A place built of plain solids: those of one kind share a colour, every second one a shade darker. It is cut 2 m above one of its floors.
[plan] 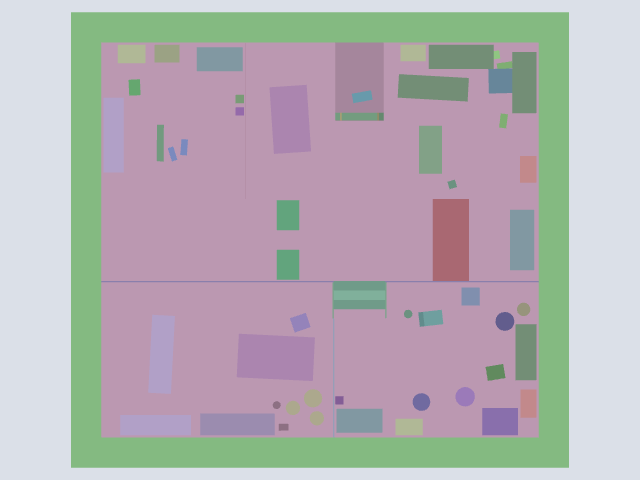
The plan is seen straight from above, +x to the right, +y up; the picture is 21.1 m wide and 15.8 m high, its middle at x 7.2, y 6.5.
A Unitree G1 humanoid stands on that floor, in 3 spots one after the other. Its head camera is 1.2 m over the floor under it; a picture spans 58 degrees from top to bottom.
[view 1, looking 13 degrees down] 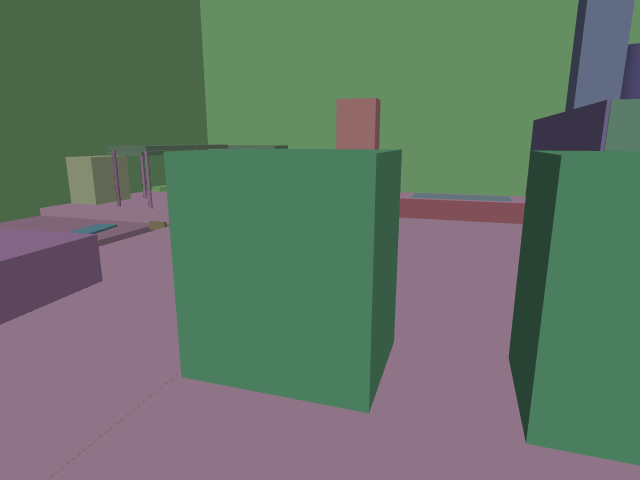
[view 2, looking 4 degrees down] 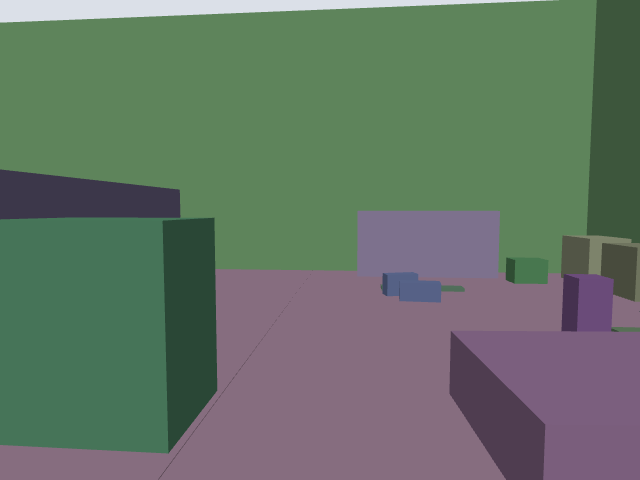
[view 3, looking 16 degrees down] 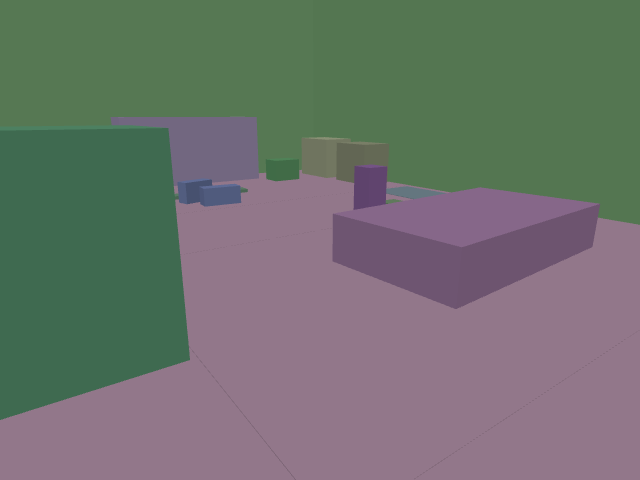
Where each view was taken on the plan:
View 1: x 4.07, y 6.50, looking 18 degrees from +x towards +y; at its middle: neck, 1.84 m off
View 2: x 8.50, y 8.73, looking -175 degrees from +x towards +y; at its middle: wall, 8.55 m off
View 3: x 8.50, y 7.23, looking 145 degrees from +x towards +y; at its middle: floor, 4.36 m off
